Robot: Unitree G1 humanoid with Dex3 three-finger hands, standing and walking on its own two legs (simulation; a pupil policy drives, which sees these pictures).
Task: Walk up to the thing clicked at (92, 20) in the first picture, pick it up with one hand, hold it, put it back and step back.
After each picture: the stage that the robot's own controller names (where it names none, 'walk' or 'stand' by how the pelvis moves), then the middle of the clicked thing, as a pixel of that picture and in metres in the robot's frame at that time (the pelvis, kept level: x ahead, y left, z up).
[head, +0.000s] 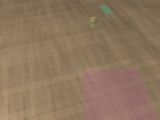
stand; (92, 21) +1.91 -0.14 -0.72
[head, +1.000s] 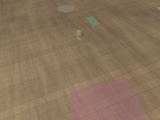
walk; (79, 34) +1.81 +0.20 -0.70
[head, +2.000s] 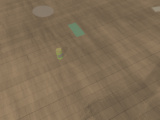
walk; (59, 53) +1.21 +0.34 -0.71
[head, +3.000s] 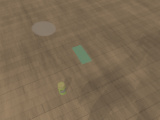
walk; (61, 88) +0.79 +0.25 -0.72
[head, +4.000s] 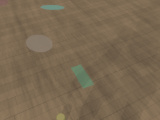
walk; out of the picture +0.53 +0.19 -0.72
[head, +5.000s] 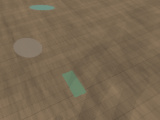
stand; out of the picture +0.40 +0.22 -0.71
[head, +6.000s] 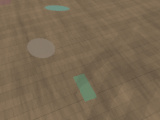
stand; out of the picture +0.38 +0.18 -0.72
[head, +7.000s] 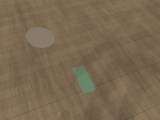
stand; out of the picture +0.37 +0.17 -0.72
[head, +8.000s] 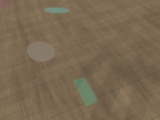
stand; out of the picture +0.34 +0.19 -0.72
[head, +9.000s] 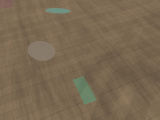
stand; out of the picture +0.37 +0.20 -0.73
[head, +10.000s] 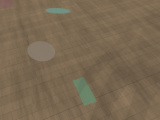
stand; out of the picture +0.35 +0.20 -0.73
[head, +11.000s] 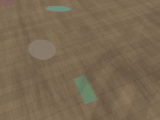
go down; out of the picture +0.35 +0.20 -0.73
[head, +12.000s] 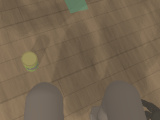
go down; (30, 62) +0.45 +0.20 -0.34
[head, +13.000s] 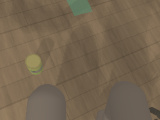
approach; (34, 65) +0.45 +0.20 -0.31
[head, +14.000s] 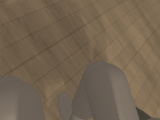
close in; out of the picture +0.45 +0.24 -0.23
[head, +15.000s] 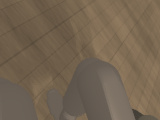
close; out of the picture +0.44 +0.26 -0.23
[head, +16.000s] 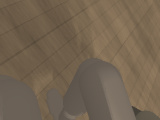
lift; out of the picture +0.41 +0.25 -0.23
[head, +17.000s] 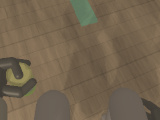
lift; (22, 80) +0.33 +0.21 -0.07
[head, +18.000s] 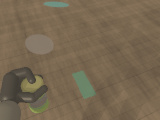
hold; (35, 94) +0.32 +0.17 +0.02
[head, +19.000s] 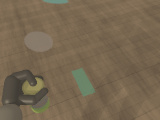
hold; (37, 95) +0.33 +0.17 +0.00
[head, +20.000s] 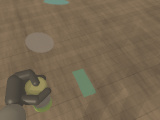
crouch; (39, 95) +0.33 +0.16 +0.00
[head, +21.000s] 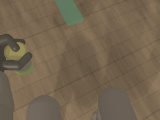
crouch; (20, 59) +0.43 +0.19 -0.11
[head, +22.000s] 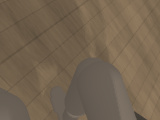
lower; out of the picture +0.46 +0.26 -0.24
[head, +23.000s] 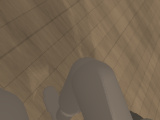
lower; out of the picture +0.45 +0.28 -0.24
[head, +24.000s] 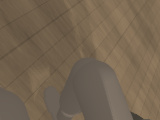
lower; out of the picture +0.45 +0.28 -0.24
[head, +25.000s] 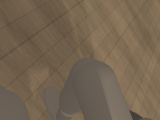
lower; out of the picture +0.45 +0.27 -0.24
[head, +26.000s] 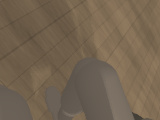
loosen; out of the picture +0.45 +0.27 -0.24
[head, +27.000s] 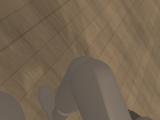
withdraw; out of the picture +0.44 +0.27 -0.24
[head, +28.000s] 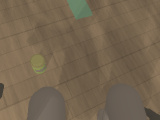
walk; (38, 64) +0.47 +0.20 -0.35
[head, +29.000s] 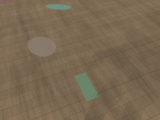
stand; out of the picture +0.39 +0.17 -0.66
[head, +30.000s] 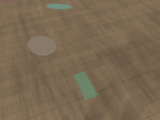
stand; out of the picture +0.40 +0.19 -0.67
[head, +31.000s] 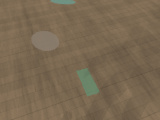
stand; out of the picture +0.40 +0.18 -0.68
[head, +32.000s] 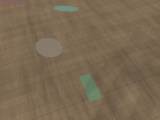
walk; out of the picture +0.40 +0.18 -0.72
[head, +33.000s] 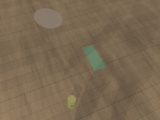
walk; (71, 101) +0.52 +0.06 -0.70
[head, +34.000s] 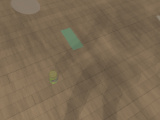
walk; (53, 77) +0.70 +0.18 -0.71
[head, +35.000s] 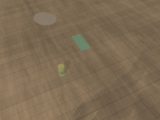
stand; (61, 70) +0.98 +0.28 -0.70
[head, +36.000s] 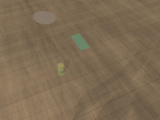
stand; (61, 69) +1.00 +0.22 -0.72
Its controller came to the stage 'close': yes
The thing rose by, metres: 0.70
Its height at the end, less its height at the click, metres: +0.00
